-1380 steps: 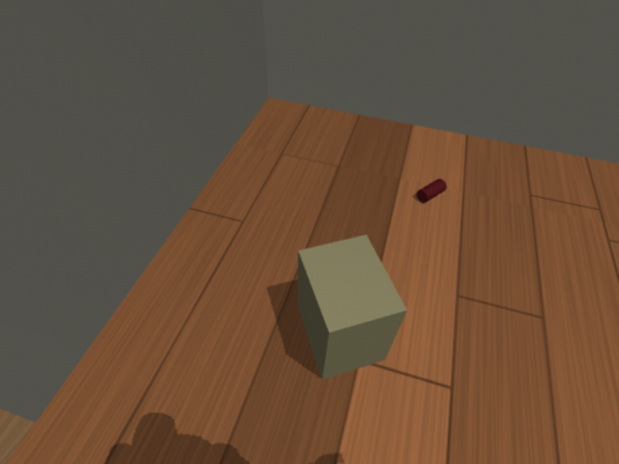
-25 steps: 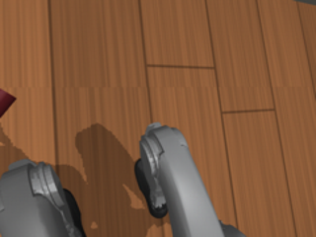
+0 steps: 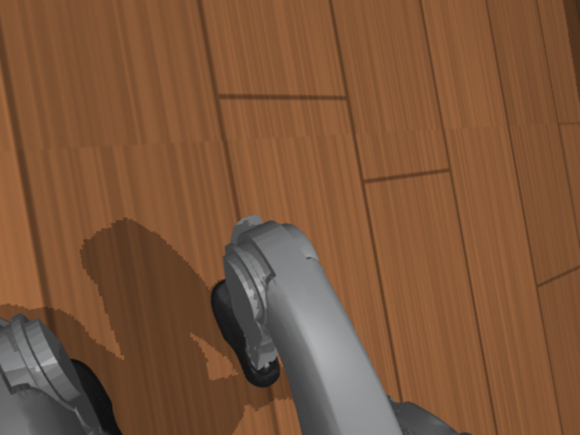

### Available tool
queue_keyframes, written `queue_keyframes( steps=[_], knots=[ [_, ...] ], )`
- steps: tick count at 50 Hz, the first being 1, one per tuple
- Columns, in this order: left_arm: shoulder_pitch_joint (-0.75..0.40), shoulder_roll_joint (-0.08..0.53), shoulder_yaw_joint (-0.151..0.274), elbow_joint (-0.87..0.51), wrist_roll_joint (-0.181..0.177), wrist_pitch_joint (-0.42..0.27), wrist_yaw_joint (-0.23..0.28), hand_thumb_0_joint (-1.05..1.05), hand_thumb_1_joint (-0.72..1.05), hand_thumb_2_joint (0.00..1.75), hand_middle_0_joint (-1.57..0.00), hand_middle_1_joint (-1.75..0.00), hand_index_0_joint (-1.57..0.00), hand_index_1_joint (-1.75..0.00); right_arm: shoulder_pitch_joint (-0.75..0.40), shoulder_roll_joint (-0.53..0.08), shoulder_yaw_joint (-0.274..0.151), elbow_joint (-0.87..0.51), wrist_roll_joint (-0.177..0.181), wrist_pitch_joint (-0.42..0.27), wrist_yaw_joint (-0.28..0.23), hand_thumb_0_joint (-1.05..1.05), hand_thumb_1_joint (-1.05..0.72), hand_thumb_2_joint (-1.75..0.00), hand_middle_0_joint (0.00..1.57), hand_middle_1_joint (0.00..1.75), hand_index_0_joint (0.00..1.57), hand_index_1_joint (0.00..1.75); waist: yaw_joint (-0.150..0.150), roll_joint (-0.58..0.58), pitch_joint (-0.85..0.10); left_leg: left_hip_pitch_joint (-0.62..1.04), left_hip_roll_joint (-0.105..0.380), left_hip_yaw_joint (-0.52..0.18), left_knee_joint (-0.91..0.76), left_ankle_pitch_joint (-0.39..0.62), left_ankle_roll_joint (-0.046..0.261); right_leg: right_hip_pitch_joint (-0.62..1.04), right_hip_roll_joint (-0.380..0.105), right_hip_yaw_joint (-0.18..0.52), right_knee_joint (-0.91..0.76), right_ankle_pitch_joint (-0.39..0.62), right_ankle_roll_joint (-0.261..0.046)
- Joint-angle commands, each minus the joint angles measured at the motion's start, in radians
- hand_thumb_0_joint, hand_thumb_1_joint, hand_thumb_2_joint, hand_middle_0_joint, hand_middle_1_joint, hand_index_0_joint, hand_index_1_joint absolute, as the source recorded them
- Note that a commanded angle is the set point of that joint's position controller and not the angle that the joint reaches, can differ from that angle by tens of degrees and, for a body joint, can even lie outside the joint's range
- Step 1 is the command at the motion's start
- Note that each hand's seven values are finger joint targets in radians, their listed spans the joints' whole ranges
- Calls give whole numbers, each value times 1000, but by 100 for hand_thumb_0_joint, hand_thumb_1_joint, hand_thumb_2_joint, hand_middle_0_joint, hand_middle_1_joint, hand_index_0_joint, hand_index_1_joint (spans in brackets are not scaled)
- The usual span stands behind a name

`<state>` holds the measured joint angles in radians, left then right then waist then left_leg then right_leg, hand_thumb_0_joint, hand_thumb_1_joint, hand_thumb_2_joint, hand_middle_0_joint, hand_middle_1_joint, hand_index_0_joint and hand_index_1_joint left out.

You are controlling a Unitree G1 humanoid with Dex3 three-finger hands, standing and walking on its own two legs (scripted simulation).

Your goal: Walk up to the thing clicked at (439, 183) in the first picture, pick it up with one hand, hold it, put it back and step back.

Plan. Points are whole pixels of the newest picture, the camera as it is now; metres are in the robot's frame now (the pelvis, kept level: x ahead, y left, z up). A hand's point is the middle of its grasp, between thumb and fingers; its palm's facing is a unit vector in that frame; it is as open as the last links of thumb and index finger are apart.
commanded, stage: rest palm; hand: left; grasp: from above
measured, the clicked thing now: out of the picture +0.44 +0.32 -0.28
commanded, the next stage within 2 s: close in 0.56 s
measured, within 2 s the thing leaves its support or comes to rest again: neither
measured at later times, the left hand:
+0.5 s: hand out of the picture +0.42 +0.32 -0.26, palm faces -0.28 -0.33 -0.90, open 14.1 cm
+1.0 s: hand out of the picture +0.43 +0.32 -0.26, palm faces -0.27 -0.33 -0.90, open 13.2 cm
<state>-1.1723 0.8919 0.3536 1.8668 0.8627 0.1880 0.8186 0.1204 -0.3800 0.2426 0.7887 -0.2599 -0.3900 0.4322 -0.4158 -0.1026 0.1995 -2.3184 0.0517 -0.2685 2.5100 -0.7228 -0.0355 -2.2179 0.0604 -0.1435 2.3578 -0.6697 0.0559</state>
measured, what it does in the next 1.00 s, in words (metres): stands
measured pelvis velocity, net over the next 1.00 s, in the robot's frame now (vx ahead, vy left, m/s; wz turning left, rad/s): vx -0.01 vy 0.01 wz -0.03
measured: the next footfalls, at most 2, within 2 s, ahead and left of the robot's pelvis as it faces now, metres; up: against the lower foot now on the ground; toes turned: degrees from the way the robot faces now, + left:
none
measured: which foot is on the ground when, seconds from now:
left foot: down 0.00-1.00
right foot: down 0.00-1.00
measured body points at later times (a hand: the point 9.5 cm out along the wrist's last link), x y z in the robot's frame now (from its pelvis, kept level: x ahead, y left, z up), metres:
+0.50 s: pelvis -0.01 +0.00 +0.00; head +0.28 +0.12 +0.32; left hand +0.44 +0.33 -0.21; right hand +0.01 -0.23 -0.05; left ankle +0.06 +0.14 -0.28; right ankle +0.11 -0.12 -0.28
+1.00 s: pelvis -0.01 +0.01 +0.00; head +0.29 +0.12 +0.32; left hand +0.44 +0.34 -0.21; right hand +0.01 -0.23 -0.04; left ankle +0.06 +0.14 -0.28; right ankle +0.11 -0.12 -0.28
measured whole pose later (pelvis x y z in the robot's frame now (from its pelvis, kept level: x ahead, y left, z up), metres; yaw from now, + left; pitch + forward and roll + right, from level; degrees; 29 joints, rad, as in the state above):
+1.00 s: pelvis -0.01 +0.01 +0.00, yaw -1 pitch +26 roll -15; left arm -1.18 0.98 0.22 1.84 0.82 0.18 0.77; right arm 0.11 -0.39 0.33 0.73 -0.25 -0.44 0.41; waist -0.43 -0.15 0.27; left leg -2.30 0.04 -0.30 2.52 -0.71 -0.02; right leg -2.16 0.06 -0.18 2.33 -0.66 0.07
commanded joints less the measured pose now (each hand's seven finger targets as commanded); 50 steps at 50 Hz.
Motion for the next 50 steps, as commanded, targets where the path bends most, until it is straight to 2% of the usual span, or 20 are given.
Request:
queue_keyframes(
  steps=[1,2,3,8,13,16,17,23,26,28,30,34,38,39,40,43,44,46,48,50],
  knots=[
    [-214,244,-40,-98,-13,15,-8,0,-58,98,-10,-99,-9,-101,215,-299,-63,30,17,5,-13,0,-91,-91,20,30,20,30,-28,459,-683,432,13,145,-207,257,48,427,25,-101,-218,306,-62],
    [-210,246,-43,-95,-10,12,-20,0,-58,99,-10,-99,-8,-101,226,-302,-62,31,15,3,-14,0,-91,-91,20,30,20,30,-36,460,-674,423,12,144,-214,242,49,427,30,-102,-225,292,-63],
    [-206,251,-33,-94,-14,8,-25,0,-59,99,-10,-99,-8,-101,232,-298,-56,32,21,4,-18,0,-91,-91,20,30,20,30,-27,449,-679,420,14,139,-218,234,48,426,31,-107,-228,280,-65],
    [-226,214,-105,-107,-1,-27,-65,0,-58,99,-10,-100,-9,-102,238,-296,-52,38,24,-10,-39,0,-91,-91,20,30,20,30,-64,438,-644,422,10,120,-224,157,48,385,33,-121,-233,205,-68],
    [-232,196,-150,-101,15,-61,-64,0,-55,97,-11,-101,-10,-102,229,-307,-43,38,30,-31,-44,0,-91,-91,20,30,20,30,-72,452,-596,466,16,82,-248,142,33,338,24,-153,-204,196,-70],
    [-224,213,-133,-84,24,-67,-35,0,-56,98,-11,-100,-9,-101,243,-318,-41,39,28,-34,-42,0,-91,-91,20,30,20,30,-65,454,-599,471,20,83,-250,174,33,374,29,-148,-223,226,-70],
    [-228,212,-143,-84,24,-66,-31,0,-56,98,-11,-100,-10,-101,231,-306,-32,41,24,-38,-41,0,-91,-91,20,30,20,30,-65,458,-577,471,17,85,-244,177,29,366,23,-147,-215,233,-68],
    [-203,266,-103,-53,36,-42,8,0,-56,99,-13,-97,-10,-100,227,-320,-21,27,13,-45,-30,0,-91,-91,20,30,20,30,-62,470,-572,478,19,98,-232,213,30,405,28,-138,-229,270,-63],
    [-206,277,-86,-58,17,-34,25,0,-54,99,-14,-96,-12,-98,204,-326,-14,18,11,-50,-23,0,-91,-91,20,30,20,30,-56,480,-570,484,25,91,-229,228,27,408,22,-140,-219,289,-61],
    [-205,287,-72,-62,8,-30,30,0,-53,98,-15,-96,-12,-98,208,-338,-11,7,10,-55,-20,0,-91,-91,20,30,20,30,-69,478,-577,500,28,82,-233,243,25,419,23,-146,-214,303,-60],
    [-208,295,-84,-69,4,-26,24,0,-51,96,-15,-95,-13,-97,203,-344,-16,4,10,-57,-21,0,-91,-91,20,30,20,30,-72,476,-566,489,27,89,-224,218,29,413,23,-143,-223,285,-57],
    [-204,310,-67,-87,-15,-23,14,0,-45,94,-20,-90,-18,-92,204,-342,-8,-11,15,-54,-23,0,-90,-91,20,30,20,30,-69,478,-586,486,30,91,-230,226,29,440,26,-145,-236,289,-58],
    [-221,272,-108,-114,-26,-23,-3,0,-40,92,-23,-91,-21,-93,208,-344,-3,-18,9,-54,-25,0,-90,-90,20,30,20,30,-89,502,-593,518,36,80,-237,242,20,451,28,-155,-219,305,-61],
    [-240,273,-120,-129,-28,-23,-7,0,-39,89,-23,-90,-21,-91,198,-341,-2,-9,11,-55,-26,0,-90,-90,20,30,20,30,-84,513,-580,520,35,82,-231,234,19,424,27,-155,-217,298,-61],
    [-229,254,-136,-111,-25,-19,-13,0,-39,88,-23,-89,-22,-90,202,-338,1,-8,9,-57,-25,0,-90,-90,20,30,20,30,-98,512,-566,516,32,81,-236,230,19,422,25,-159,-216,294,-61],
    [-240,244,-154,-120,-27,-14,-14,0,-37,86,-24,-88,-23,-89,214,-350,-3,-10,13,-56,-25,0,-90,-90,20,30,20,30,-108,500,-557,510,32,73,-236,223,23,416,26,-161,-228,293,-59],
    [-222,256,-137,-106,-35,-14,-12,0,-37,86,-24,-88,-23,-89,220,-359,-9,-5,21,-55,-28,0,-90,-90,20,30,20,30,-102,488,-562,512,33,68,-245,217,23,425,29,-159,-233,291,-60],
    [-234,233,-161,-119,-37,-10,-19,0,-37,86,-24,-90,-23,-90,219,-340,1,-7,17,-53,-26,0,-90,-90,20,30,20,30,-107,487,-551,510,30,68,-238,226,22,415,25,-159,-226,299,-58],
    [-241,233,-160,-119,-35,-6,-16,0,-37,85,-23,-90,-23,-90,227,-350,2,-14,17,-53,-21,0,-90,-90,20,30,20,30,-110,501,-560,526,32,60,-244,241,20,412,26,-166,-220,308,-61],
    [-226,263,-143,-108,-34,1,-12,0,-36,86,-25,-88,-24,-89,222,-355,2,-18,26,-53,-26,0,-90,-90,20,30,20,30,-100,481,-545,512,31,56,-250,222,22,412,23,-163,-224,296,-58]
  ],
)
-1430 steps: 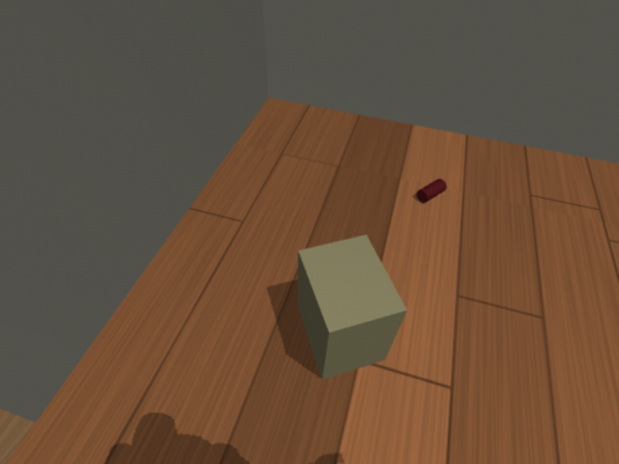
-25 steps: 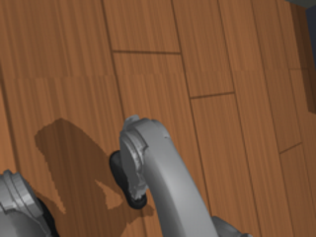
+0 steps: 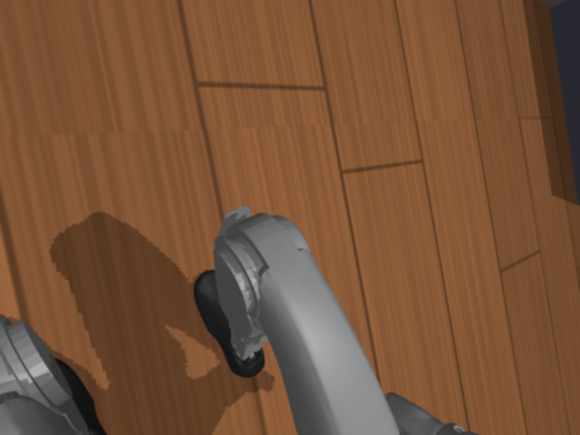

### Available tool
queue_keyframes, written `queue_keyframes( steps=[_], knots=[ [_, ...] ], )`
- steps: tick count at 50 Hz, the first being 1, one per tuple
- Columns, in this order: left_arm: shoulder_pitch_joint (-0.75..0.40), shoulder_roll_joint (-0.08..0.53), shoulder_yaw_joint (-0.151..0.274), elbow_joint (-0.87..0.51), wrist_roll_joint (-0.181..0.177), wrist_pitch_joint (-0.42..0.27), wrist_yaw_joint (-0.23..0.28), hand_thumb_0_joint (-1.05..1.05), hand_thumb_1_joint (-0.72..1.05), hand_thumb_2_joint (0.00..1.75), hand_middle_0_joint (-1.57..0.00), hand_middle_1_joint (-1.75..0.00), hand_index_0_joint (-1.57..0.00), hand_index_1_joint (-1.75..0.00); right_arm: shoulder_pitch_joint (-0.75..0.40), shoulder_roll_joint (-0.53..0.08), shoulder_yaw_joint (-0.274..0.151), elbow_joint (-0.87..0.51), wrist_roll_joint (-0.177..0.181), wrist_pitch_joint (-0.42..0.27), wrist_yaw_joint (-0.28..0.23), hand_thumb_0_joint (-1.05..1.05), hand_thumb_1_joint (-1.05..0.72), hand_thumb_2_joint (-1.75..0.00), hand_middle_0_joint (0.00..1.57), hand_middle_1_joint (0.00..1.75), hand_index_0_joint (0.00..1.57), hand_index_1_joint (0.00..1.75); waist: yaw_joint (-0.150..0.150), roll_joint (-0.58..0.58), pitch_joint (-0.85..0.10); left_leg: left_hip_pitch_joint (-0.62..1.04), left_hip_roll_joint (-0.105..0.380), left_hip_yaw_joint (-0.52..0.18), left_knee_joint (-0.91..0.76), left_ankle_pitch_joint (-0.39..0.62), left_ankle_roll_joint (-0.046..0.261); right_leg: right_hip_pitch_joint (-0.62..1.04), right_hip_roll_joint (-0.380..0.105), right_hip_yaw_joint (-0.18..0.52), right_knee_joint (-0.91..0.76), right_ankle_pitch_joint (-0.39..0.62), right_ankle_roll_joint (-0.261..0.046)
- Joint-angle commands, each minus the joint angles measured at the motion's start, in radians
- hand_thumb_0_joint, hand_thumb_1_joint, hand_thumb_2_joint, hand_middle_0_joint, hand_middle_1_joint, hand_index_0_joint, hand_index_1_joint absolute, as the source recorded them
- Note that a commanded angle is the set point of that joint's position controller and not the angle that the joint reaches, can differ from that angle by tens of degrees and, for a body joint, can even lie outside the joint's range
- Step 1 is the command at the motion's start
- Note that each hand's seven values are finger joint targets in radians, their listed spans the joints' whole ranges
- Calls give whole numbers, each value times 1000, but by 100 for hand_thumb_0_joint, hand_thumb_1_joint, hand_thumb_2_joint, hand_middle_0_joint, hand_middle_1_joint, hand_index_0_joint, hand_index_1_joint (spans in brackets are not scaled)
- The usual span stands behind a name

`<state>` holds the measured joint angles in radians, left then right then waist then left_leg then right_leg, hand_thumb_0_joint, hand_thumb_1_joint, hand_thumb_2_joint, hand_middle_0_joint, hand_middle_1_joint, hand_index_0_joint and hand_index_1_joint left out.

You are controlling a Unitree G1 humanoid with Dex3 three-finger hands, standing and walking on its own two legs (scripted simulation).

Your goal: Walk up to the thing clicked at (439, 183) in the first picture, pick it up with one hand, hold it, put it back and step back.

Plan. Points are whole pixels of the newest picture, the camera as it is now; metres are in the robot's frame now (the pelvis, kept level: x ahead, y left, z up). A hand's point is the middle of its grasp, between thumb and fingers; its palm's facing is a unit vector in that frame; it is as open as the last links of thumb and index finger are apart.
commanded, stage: close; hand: left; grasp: from above
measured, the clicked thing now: out of the picture +0.44 +0.32 -0.28
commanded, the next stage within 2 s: settle in 1.50 s
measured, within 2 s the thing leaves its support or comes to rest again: leaves its support in 1.96 s
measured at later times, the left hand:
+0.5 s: hand out of the picture +0.43 +0.33 -0.27, palm faces -0.25 -0.35 -0.90, open 11.8 cm
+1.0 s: hand out of the picture +0.43 +0.32 -0.27, palm faces -0.26 -0.34 -0.90, open 9.4 cm
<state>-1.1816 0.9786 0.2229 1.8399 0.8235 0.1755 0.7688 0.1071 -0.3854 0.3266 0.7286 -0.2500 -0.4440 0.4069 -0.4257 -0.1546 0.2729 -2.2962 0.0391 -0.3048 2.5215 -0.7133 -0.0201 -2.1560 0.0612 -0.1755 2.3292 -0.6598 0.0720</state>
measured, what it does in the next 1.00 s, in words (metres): stands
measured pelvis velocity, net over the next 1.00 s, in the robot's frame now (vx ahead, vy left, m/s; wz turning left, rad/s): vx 0.00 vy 0.00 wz -0.01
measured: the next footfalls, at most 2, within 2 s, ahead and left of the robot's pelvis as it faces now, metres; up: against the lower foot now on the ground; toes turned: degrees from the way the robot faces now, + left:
none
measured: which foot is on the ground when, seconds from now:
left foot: down 0.00-1.00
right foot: down 0.00-1.00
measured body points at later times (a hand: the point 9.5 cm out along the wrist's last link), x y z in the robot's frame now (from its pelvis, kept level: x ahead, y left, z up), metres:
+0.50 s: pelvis +0.00 +0.00 +0.01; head +0.30 +0.11 +0.31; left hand +0.44 +0.34 -0.21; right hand +0.01 -0.24 -0.03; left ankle +0.07 +0.13 -0.28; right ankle +0.12 -0.12 -0.28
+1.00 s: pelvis +0.00 +0.00 +0.01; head +0.30 +0.11 +0.31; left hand +0.45 +0.34 -0.22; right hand +0.02 -0.24 -0.03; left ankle +0.07 +0.13 -0.28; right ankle +0.12 -0.12 -0.28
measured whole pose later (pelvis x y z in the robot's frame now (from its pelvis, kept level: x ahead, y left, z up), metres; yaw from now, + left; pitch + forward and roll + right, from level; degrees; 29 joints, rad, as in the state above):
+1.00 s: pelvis +0.00 +0.00 +0.01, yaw -1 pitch +26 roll -15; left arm -1.18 1.02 0.25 1.81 0.82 0.19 0.76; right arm 0.11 -0.40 0.35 0.69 -0.24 -0.42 0.38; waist -0.44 -0.17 0.30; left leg -2.28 0.05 -0.32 2.49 -0.71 -0.03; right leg -2.14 0.07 -0.19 2.29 -0.64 0.07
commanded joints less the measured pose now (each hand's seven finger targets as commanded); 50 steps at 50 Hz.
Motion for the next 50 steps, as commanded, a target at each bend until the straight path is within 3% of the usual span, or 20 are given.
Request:
queue_keyframes(
  steps=[1,8,9,10,17,19,31,35,40,46,50],
  knots=[
    [-188,185,3,-65,6,14,42,0,-35,84,-26,-88,-25,-89,238,-355,-88,43,18,3,-2,0,-90,-90,20,30,20,30,-84,535,-625,480,44,97,-267,204,8,370,28,-127,-207,279,-76],
    [-204,214,13,-79,7,27,45,0,-30,83,-30,-84,-29,-85,209,-352,-79,23,21,9,-9,0,-90,-90,20,30,20,30,-80,533,-611,459,47,107,-259,188,11,366,26,-121,-215,266,-73],
    [-214,209,8,-89,11,28,42,0,-28,82,-32,-82,-30,-84,229,-346,-78,23,16,12,-8,0,-90,-90,20,30,20,30,-94,537,-619,465,43,114,-257,198,13,380,28,-118,-219,276,-73],
    [-202,223,21,-78,5,27,43,0,-27,80,-33,-80,-31,-82,225,-354,-82,26,19,14,-12,0,-90,-90,20,30,20,30,-86,531,-620,457,46,111,-264,180,13,385,32,-118,-226,261,-74],
    [-209,231,9,-101,-11,26,27,0,-17,76,-41,-75,-39,-76,229,-356,-72,11,16,15,-23,0,-90,-90,20,30,20,30,-101,515,-635,459,45,113,-262,177,17,403,31,-115,-243,256,-70],
    [-208,233,14,-100,-19,27,18,0,-15,73,-41,-74,-40,-75,222,-351,-70,13,21,17,-25,0,-89,-90,20,30,20,30,-89,512,-621,444,49,111,-262,177,16,391,28,-117,-238,252,-70],
    [-234,206,-18,-111,3,30,22,0,0,67,-52,-69,-52,-69,237,-350,-64,8,19,24,-23,0,-89,-90,20,30,20,30,-102,553,-622,500,56,89,-281,224,5,382,29,-134,-224,291,-78],
    [-226,225,-9,-112,2,25,22,0,4,69,-55,-68,-55,-68,226,-352,-69,10,22,18,-27,0,-89,-90,20,30,20,30,-96,533,-613,477,52,98,-273,198,10,388,29,-127,-235,275,-73],
    [-214,226,-1,-115,0,24,29,0,14,65,-62,-65,-62,-65,232,-349,-65,9,20,20,-26,0,-89,-90,20,30,20,30,-85,541,-630,485,54,104,-268,235,9,411,29,-124,-236,308,-73],
    [-217,225,-1,-115,-4,26,27,0,23,59,-69,-60,-69,-60,229,-355,-67,1,17,20,-27,0,-89,-90,20,30,20,30,-102,545,-628,491,54,99,-278,205,9,405,31,-126,-241,284,-74],
    [-222,239,8,-115,0,23,24,0,27,64,-73,-60,-72,-60,233,-347,-63,11,19,22,-29,0,-89,-90,20,30,20,30,-88,546,-632,479,54,104,-276,204,9,404,30,-126,-240,276,-75]
  ],
)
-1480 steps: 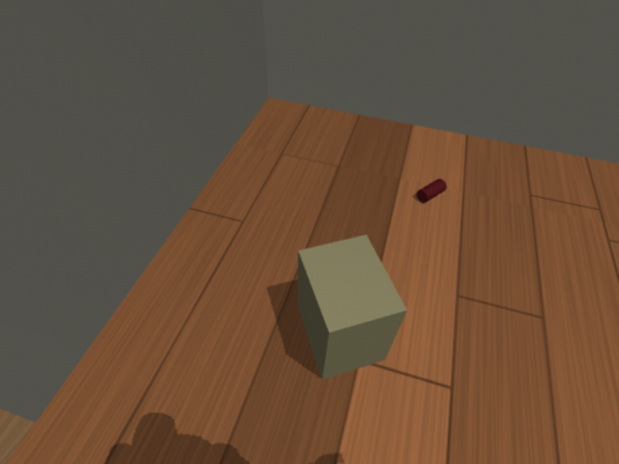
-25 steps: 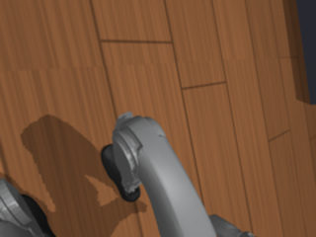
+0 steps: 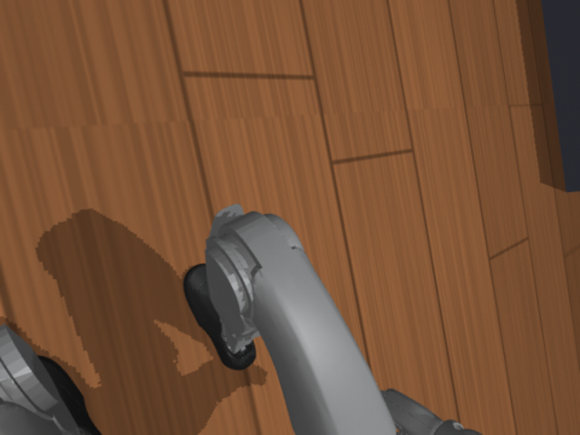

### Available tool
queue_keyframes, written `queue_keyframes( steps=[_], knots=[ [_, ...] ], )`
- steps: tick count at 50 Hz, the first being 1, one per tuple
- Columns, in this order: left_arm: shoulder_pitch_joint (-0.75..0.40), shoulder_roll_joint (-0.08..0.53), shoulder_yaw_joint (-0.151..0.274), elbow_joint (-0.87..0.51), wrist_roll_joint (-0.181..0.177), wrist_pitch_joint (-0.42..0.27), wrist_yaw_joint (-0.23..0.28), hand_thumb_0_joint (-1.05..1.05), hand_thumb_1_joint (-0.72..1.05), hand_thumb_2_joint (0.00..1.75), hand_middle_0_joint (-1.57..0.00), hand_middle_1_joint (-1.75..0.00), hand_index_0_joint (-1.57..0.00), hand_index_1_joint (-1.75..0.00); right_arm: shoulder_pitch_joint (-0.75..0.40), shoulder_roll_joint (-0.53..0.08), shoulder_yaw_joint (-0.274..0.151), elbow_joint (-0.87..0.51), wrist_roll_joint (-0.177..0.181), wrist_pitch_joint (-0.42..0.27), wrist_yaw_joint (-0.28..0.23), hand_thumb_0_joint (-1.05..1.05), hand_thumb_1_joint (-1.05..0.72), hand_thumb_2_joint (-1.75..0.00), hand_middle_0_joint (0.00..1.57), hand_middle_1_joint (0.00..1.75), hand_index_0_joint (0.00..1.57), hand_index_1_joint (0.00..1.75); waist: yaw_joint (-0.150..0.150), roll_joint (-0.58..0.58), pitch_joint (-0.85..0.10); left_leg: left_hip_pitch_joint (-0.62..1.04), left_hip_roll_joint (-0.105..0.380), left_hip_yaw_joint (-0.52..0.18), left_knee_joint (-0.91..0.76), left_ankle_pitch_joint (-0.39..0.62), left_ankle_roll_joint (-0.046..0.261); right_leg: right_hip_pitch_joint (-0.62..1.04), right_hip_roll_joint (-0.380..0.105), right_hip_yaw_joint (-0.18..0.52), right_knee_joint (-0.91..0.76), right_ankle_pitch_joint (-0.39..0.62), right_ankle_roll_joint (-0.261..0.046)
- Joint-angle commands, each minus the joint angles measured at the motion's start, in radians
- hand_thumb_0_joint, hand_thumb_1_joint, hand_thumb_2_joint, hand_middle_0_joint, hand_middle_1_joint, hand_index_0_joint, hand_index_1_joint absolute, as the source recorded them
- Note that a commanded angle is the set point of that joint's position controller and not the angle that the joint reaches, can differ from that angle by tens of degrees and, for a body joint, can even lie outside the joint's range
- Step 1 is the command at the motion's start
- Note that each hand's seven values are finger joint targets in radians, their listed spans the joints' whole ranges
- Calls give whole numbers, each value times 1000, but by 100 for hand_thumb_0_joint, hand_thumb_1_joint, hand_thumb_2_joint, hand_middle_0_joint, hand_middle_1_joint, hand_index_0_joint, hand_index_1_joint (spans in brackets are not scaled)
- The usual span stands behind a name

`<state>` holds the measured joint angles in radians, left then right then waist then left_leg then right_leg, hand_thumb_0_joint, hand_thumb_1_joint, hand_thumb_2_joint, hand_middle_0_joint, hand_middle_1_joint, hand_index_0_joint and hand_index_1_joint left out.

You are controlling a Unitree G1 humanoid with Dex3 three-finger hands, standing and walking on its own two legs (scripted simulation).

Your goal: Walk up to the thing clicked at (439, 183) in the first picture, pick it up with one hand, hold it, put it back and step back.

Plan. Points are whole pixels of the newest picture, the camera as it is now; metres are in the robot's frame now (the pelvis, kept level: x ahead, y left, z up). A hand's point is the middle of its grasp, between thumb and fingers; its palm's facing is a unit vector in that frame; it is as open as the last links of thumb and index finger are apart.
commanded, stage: close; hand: left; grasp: from above
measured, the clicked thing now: out of the picture +0.45 +0.34 -0.29
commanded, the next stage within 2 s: settle in 0.50 s
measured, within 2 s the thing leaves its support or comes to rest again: leaves its support in 0.96 s
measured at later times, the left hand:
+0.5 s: hand out of the picture +0.43 +0.33 -0.27, palm faces -0.26 -0.34 -0.90, open 9.2 cm
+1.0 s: hand out of the picture +0.44 +0.33 -0.26, palm faces -0.23 -0.37 -0.90, open 9.1 cm
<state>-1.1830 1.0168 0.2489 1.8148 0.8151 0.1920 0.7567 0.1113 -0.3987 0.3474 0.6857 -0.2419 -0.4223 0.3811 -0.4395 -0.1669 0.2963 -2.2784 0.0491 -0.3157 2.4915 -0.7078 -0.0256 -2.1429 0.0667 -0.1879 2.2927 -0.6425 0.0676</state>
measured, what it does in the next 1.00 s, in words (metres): stands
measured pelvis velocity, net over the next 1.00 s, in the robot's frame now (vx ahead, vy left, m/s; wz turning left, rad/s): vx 0.00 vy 0.00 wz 0.01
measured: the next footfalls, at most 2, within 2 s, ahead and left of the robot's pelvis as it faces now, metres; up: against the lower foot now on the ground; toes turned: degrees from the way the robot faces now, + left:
none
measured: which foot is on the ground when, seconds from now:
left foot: down 0.00-1.00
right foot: down 0.00-1.00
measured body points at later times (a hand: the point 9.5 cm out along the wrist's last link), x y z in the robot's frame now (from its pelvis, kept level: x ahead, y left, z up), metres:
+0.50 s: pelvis +0.00 +0.00 +0.00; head +0.30 +0.12 +0.31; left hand +0.45 +0.35 -0.22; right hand +0.02 -0.24 -0.04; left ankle +0.07 +0.13 -0.29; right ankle +0.13 -0.12 -0.29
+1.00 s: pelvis +0.00 +0.00 +0.01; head +0.30 +0.12 +0.32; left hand +0.45 +0.35 -0.21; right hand +0.02 -0.24 -0.04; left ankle +0.07 +0.13 -0.29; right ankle +0.13 -0.12 -0.29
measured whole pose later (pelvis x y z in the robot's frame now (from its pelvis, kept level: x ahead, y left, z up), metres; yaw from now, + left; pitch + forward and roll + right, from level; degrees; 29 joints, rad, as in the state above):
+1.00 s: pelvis +0.00 +0.00 +0.01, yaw +1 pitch +28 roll -14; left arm -1.16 0.94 0.25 1.67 0.81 0.24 0.68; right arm 0.16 -0.39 0.31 0.68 -0.22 -0.39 0.38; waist -0.41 -0.14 0.25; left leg -2.29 0.05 -0.29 2.46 -0.70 -0.03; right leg -2.17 0.06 -0.17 2.28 -0.64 0.06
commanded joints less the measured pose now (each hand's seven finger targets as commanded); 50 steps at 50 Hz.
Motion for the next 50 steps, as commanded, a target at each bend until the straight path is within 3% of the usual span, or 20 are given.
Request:
queue_keyframes(
  steps=[1,3,8,10,12,18,19,20,27,29,36,37,39,41,44,45,50],
  knots=[
    [-213,202,-20,-89,7,7,32,0,30,62,-74,-61,-74,-60,217,-331,-83,56,12,0,-3,0,-88,-90,20,30,20,30,-75,568,-649,468,45,110,-252,197,11,380,23,-116,-194,257,-71],
    [-213,187,-27,-83,3,9,36,0,33,65,-78,-60,-77,-61,232,-346,-88,37,6,4,-5,0,-88,-90,20,30,20,30,-91,552,-668,475,47,112,-249,210,15,414,30,-113,-210,273,-70],
    [-211,212,-11,-75,7,10,33,0,39,67,-82,-58,-81,-59,230,-336,-83,54,10,4,-8,0,-88,-90,20,30,20,30,-77,562,-658,473,47,114,-247,210,14,396,28,-112,-204,269,-70],
    [-234,189,-37,-93,12,15,30,0,43,61,-85,-55,-85,-55,219,-332,-79,39,9,2,-5,0,-88,-90,20,30,20,30,-88,568,-637,475,47,105,-249,203,12,359,22,-117,-196,258,-72],
    [-229,208,-33,-94,16,12,31,0,45,63,-88,-54,-87,-55,225,-341,-83,45,10,3,-8,0,-88,-90,20,30,20,30,-91,569,-634,470,45,108,-252,189,15,374,25,-113,-205,254,-70],
    [-226,177,-52,-100,18,15,16,0,50,60,-92,-52,-91,-52,236,-337,-85,46,9,4,-6,0,-88,-90,20,30,20,30,-93,567,-639,486,45,105,-260,207,11,367,26,-116,-194,264,-73],
    [-225,202,-42,-96,25,12,22,0,53,60,-93,-53,-92,-53,242,-347,-90,48,11,5,-8,0,-88,-90,20,30,20,30,-89,575,-654,484,45,108,-263,201,14,389,30,-114,-207,261,-74],
    [-239,175,-57,-109,17,15,19,0,53,60,-93,-51,-93,-51,236,-330,-83,43,10,4,-5,0,-88,-90,20,30,20,30,-92,567,-639,482,45,103,-257,211,13,367,23,-113,-198,269,-72],
    [-230,180,-45,-89,17,15,24,0,62,60,-101,-48,-100,-49,250,-345,-92,54,12,3,-5,0,-88,-89,20,30,20,30,-89,574,-655,491,47,105,-262,207,12,375,27,-115,-207,261,-74],
    [-241,172,-58,-111,3,14,15,0,63,59,-101,-48,-100,-49,239,-335,-85,57,7,1,-6,0,-88,-89,20,30,20,30,-99,568,-633,482,40,113,-258,184,14,361,25,-111,-206,246,-71],
    [-229,191,-30,-107,-4,21,10,0,63,58,-101,-58,-103,-55,256,-333,-85,55,13,8,-7,0,-89,-90,20,30,20,30,-73,572,-685,484,44,120,-259,233,13,401,28,-108,-212,281,-73],
    [-242,178,-50,-120,-4,26,2,0,65,59,-102,-59,-104,-56,242,-325,-81,49,16,9,-5,0,-90,-90,20,30,20,30,-72,588,-676,484,46,115,-257,236,11,375,23,-108,-203,280,-74],
    [-256,177,-48,-146,-12,33,-8,0,64,61,-103,-58,-104,-56,254,-328,-84,52,15,13,-7,0,-90,-90,20,30,20,30,-80,608,-696,515,46,116,-266,251,6,383,23,-107,-197,296,-74],
    [-261,200,-36,-177,2,37,-6,0,67,58,-105,-55,-107,-53,261,-335,-95,42,23,17,-6,0,-89,-90,20,30,20,30,-59,637,-732,546,52,111,-272,267,5,375,25,-104,-199,301,-79],
    [-255,208,-30,-224,18,43,-12,0,66,54,-105,-53,-107,-51,271,-337,-117,47,26,26,-8,0,-89,-90,20,30,20,30,-52,653,-753,532,46,129,-274,250,11,395,27,-90,-208,296,-80],
    [-269,206,-27,-271,18,46,-16,0,66,52,-104,-52,-107,-49,260,-332,-125,35,30,28,-8,0,-90,-90,20,30,20,30,-34,665,-775,542,46,136,-275,257,9,388,26,-86,-211,297,-82],
    [-225,153,-16,-355,9,67,-40,0,62,57,-101,-55,-103,-53,260,-307,-157,35,42,39,-11,0,-89,-90,20,30,20,30,13,697,-867,560,40,157,-293,281,4,402,25,-82,-207,312,-89]
  ],
)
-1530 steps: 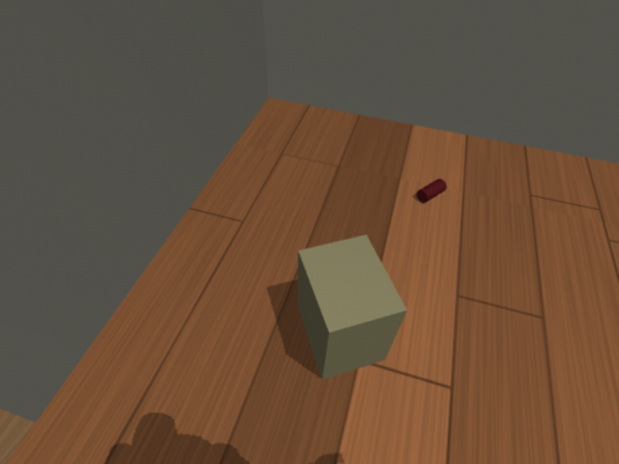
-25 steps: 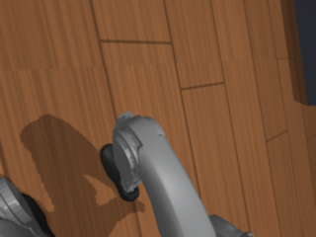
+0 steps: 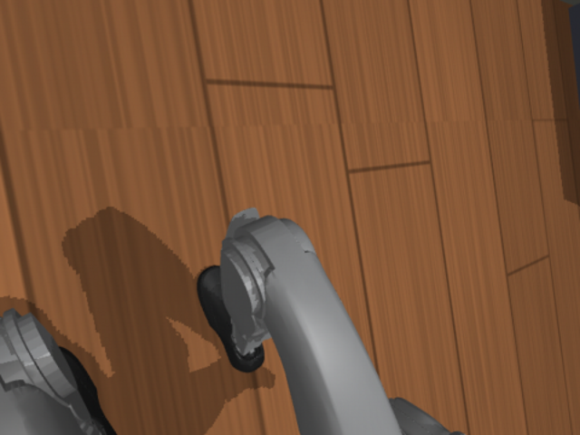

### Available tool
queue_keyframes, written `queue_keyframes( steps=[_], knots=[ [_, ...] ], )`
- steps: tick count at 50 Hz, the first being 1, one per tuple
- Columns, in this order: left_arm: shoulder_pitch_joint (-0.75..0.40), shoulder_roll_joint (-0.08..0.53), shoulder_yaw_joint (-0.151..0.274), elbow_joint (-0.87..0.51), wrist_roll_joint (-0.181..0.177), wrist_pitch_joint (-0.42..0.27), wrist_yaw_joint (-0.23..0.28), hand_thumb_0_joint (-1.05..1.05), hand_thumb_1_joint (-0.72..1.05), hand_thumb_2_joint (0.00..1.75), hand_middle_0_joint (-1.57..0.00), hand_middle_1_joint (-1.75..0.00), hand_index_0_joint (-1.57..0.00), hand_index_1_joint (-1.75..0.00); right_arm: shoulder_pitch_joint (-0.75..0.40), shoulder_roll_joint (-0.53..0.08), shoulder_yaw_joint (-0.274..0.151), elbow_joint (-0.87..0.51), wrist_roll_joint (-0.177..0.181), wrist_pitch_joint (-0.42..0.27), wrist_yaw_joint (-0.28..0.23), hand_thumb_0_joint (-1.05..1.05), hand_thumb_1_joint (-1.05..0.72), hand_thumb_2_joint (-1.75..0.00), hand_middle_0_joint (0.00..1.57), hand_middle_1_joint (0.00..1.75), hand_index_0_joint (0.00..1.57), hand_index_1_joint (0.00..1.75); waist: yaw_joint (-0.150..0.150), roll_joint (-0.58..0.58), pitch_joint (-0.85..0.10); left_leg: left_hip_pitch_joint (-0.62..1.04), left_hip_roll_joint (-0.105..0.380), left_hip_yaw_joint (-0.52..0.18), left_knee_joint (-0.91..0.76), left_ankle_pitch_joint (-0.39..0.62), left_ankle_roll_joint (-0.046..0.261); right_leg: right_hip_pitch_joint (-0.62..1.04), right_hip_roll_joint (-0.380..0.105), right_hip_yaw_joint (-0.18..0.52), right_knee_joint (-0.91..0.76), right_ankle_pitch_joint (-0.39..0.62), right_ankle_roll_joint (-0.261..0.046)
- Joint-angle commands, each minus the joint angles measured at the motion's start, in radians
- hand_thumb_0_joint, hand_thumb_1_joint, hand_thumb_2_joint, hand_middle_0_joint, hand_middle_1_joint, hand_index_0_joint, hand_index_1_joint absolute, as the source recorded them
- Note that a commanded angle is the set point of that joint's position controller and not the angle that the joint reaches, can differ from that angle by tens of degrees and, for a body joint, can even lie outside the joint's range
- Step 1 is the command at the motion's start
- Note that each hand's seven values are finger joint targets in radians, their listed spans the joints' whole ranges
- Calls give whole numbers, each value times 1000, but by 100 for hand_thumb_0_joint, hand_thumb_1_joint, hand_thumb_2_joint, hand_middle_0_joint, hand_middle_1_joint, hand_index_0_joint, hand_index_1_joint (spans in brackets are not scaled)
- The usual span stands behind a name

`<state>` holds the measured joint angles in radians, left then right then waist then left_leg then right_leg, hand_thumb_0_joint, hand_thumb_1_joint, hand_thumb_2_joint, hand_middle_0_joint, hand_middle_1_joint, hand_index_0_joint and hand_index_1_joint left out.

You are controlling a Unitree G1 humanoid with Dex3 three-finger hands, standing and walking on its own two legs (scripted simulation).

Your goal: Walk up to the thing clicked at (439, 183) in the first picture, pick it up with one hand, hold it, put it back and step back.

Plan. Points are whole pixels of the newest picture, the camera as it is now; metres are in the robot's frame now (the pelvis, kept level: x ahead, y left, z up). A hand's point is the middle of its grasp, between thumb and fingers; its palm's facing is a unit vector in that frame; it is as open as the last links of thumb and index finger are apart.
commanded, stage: settle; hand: left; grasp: from above
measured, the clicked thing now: out of the picture +0.46 +0.34 -0.29
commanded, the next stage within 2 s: lift in 0.46 s
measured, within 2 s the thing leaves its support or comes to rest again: neither
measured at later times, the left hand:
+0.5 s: hand out of the picture +0.42 +0.34 -0.19, palm faces -0.25 -0.35 -0.90, open 9.2 cm
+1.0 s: hand out of the picture +0.40 +0.35 -0.07, palm faces -0.23 -0.33 -0.92, open 9.2 cm
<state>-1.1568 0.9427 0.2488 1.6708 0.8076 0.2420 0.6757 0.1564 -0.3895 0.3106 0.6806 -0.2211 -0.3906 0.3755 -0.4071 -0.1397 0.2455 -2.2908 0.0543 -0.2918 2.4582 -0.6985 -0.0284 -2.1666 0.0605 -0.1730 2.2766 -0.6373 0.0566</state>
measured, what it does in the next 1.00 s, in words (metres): stands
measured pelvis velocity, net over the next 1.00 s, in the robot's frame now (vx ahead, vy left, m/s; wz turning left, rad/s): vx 0.01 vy -0.01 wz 0.15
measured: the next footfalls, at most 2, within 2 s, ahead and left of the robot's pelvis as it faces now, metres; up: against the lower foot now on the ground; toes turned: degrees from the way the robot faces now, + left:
none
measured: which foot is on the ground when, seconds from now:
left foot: down 0.00-1.00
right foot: down 0.00-1.00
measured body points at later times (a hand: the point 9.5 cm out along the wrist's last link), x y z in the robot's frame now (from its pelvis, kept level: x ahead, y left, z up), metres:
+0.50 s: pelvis +0.00 -0.01 +0.01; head +0.26 +0.09 +0.37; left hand +0.43 +0.36 -0.14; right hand +0.06 -0.26 -0.07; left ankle +0.07 +0.14 -0.30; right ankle +0.12 -0.12 -0.30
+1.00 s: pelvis +0.01 -0.01 +0.05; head +0.21 +0.04 +0.45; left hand +0.41 +0.36 -0.02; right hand +0.10 -0.26 -0.08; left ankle +0.07 +0.14 -0.30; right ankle +0.12 -0.12 -0.30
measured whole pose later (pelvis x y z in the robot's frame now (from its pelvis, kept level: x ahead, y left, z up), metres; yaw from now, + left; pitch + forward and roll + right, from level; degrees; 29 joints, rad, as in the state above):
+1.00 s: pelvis +0.01 -0.01 +0.05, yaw +9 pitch +36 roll -5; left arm -0.93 0.51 0.15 1.33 0.79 0.41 0.41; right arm 0.18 -0.30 0.01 0.85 -0.09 -0.23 0.24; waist -0.18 0.08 -0.16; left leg -2.19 0.06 -0.11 2.24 -0.68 -0.02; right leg -2.14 0.02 -0.03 2.19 -0.68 0.03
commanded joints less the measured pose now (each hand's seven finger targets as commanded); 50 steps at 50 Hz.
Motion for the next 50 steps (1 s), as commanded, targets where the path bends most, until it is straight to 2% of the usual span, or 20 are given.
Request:
queue_keyframes(
  steps=[1,3,6,10,13,19,21,25,28,29,30,31,35,37,38,39,41,42,47,50],
  knots=[
    [-241,226,-16,-212,21,27,34,0,64,57,-102,-54,-104,-52,227,-314,-131,49,25,13,-6,0,-89,-90,20,30,20,30,-13,670,-824,569,34,137,-261,263,10,418,33,-91,-198,302,-77],
    [-247,186,-24,-261,22,42,19,0,66,56,-104,-51,-106,-49,231,-303,-147,41,33,21,-7,0,-89,-90,20,30,20,30,1,680,-866,587,33,143,-271,277,8,410,32,-85,-198,309,-80],
    [-200,116,-36,-233,12,60,-4,0,66,57,-105,-52,-106,-50,215,-284,-164,53,50,30,-13,0,-89,-90,20,30,20,30,25,620,-834,516,23,154,-281,232,16,381,36,-78,-209,270,-80],
    [-198,61,-55,-241,31,74,-41,0,63,59,-102,-55,-103,-53,262,-266,-194,89,56,35,-18,0,-89,-89,20,30,20,30,24,562,-848,484,16,167,-272,253,27,369,38,-62,-207,291,-76],
    [-211,-18,-74,-200,27,78,-41,0,60,64,-100,-58,-102,-56,267,-264,-211,110,62,30,-23,0,-88,-89,20,30,20,30,14,510,-816,474,12,162,-283,228,29,316,32,-61,-210,266,-76],
    [-290,-9,-79,-199,33,64,-44,0,57,68,-99,-61,-100,-61,257,-252,-231,139,59,12,-52,0,-88,-90,20,30,20,30,27,479,-801,445,-3,181,-317,83,34,284,24,-25,-248,95,-80],
    [-310,8,-60,-216,36,65,-36,0,55,70,-97,-63,-97,-63,254,-244,-235,140,61,16,-61,0,-88,-89,20,30,20,30,55,502,-877,481,-2,194,-318,109,28,305,21,-20,-240,118,-83],
    [-364,15,-53,-269,45,77,-19,0,53,71,-97,-63,-97,-63,244,-231,-245,141,63,30,-75,0,-89,-90,20,30,20,30,65,542,-983,543,2,207,-321,177,26,330,14,-13,-228,199,-84],
    [-323,28,-26,-262,51,89,-16,0,64,63,-106,-66,-107,-64,241,-211,-256,151,64,46,-84,0,-92,-91,20,30,20,30,94,527,-1010,506,-4,239,-308,204,33,372,12,12,-240,224,-78],
    [-310,7,-30,-277,44,92,-20,0,56,68,-98,-58,-99,-57,238,-197,-264,159,63,50,-85,0,-87,-89,20,30,20,30,111,540,-1012,499,-5,247,-313,207,33,371,9,17,-238,222,-80],
    [-297,8,-20,-294,46,100,-22,0,61,61,-103,-66,-105,-63,251,-199,-268,162,68,57,-84,0,-92,-91,20,30,20,30,119,547,-1043,513,-5,250,-315,232,33,387,9,17,-235,249,-80],
    [-261,7,-7,-290,38,110,-26,0,61,61,-101,-62,-103,-60,243,-195,-278,162,72,63,-85,0,-91,-90,20,30,20,30,139,538,-1068,525,-6,252,-321,246,33,390,7,18,-236,256,-80],
    [-254,-24,-16,-368,22,140,-82,0,60,60,-101,-57,-102,-56,239,-179,-314,166,97,90,-88,0,-90,-90,20,30,20,30,164,543,-1129,562,-11,259,-340,278,37,387,4,29,-243,280,-83],
    [-238,-51,-49,-371,36,152,-127,0,57,61,-101,-55,-101,-54,247,-169,-323,178,106,103,-92,0,-90,-90,20,30,20,30,154,507,-1086,555,-13,256,-353,271,42,373,8,31,-258,270,-83],
    [-236,-23,-35,-413,44,149,-142,0,59,61,-103,-53,-103,-53,251,-170,-332,174,111,110,-94,0,-90,-90,20,30,20,30,179,519,-1119,570,-15,260,-358,290,42,387,4,37,-257,282,-85],
    [-201,-53,-37,-404,37,153,-152,0,60,60,-104,-53,-104,-52,242,-161,-340,169,119,115,-97,0,-90,-90,20,30,20,30,194,518,-1129,577,-19,261,-372,291,39,380,0,38,-249,275,-90],
    [-151,-127,-75,-389,40,155,-176,0,61,64,-105,-55,-105,-55,245,-156,-350,174,126,127,-102,0,-90,-90,20,30,20,30,193,486,-1100,581,-20,256,-397,284,39,361,-1,33,-257,266,-92],
    [-145,-105,-76,-417,51,158,-187,0,63,64,-106,-57,-106,-57,248,-156,-354,175,131,132,-108,0,-90,-90,20,30,20,30,196,460,-1107,585,-22,256,-410,273,43,379,2,36,-280,257,-89],
    [-118,-201,-120,-512,9,173,-226,0,62,61,-106,-55,-106,-55,239,-136,-373,158,148,147,-142,0,-90,-90,20,30,20,30,194,377,-1093,593,-32,262,-474,200,50,417,-7,52,-374,182,-83],
    [-97,-214,-130,-599,-14,181,-240,0,60,57,-104,-55,-104,-54,213,-129,-383,140,158,156,-168,0,-90,-90,20,30,20,30,215,362,-1120,651,-34,257,-526,152,47,436,-9,63,-426,118,-85]
  ],
)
